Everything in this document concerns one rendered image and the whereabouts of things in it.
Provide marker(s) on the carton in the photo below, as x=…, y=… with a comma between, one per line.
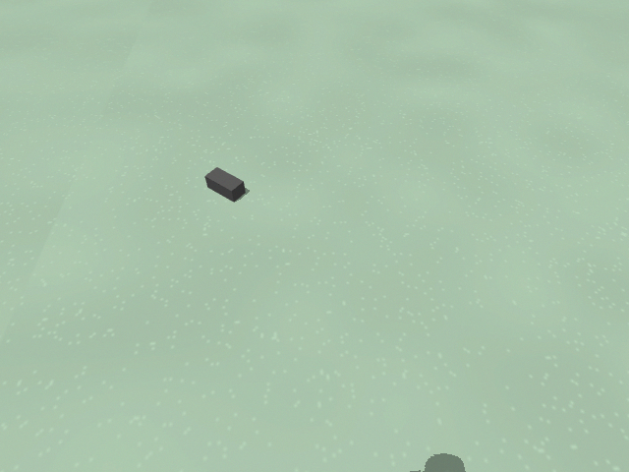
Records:
x=225, y=184

